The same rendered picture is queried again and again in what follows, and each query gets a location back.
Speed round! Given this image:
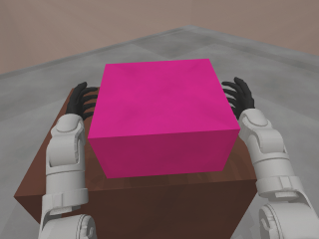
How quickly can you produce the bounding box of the right robot forearm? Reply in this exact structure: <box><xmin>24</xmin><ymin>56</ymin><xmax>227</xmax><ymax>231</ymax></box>
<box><xmin>238</xmin><ymin>109</ymin><xmax>319</xmax><ymax>221</ymax></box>

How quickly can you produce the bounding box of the carton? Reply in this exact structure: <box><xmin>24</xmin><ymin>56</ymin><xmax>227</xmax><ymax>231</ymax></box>
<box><xmin>88</xmin><ymin>59</ymin><xmax>241</xmax><ymax>179</ymax></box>

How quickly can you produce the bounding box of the robot right upper arm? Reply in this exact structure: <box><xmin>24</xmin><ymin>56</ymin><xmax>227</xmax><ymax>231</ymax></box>
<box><xmin>258</xmin><ymin>202</ymin><xmax>319</xmax><ymax>239</ymax></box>

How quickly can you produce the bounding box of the pedestal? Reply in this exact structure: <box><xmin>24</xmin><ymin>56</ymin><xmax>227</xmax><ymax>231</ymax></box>
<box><xmin>13</xmin><ymin>87</ymin><xmax>257</xmax><ymax>239</ymax></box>

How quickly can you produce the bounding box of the left robot hand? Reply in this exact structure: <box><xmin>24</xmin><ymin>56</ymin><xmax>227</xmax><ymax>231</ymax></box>
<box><xmin>65</xmin><ymin>82</ymin><xmax>98</xmax><ymax>121</ymax></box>

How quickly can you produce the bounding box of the right robot hand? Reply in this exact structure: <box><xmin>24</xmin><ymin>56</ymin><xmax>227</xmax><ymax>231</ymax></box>
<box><xmin>221</xmin><ymin>77</ymin><xmax>255</xmax><ymax>120</ymax></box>

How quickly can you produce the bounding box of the robot left upper arm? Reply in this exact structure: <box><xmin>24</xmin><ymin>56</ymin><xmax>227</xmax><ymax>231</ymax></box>
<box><xmin>40</xmin><ymin>214</ymin><xmax>98</xmax><ymax>239</ymax></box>

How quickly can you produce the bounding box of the left robot forearm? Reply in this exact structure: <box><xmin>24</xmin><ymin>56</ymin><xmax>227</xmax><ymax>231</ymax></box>
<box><xmin>38</xmin><ymin>114</ymin><xmax>89</xmax><ymax>239</ymax></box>

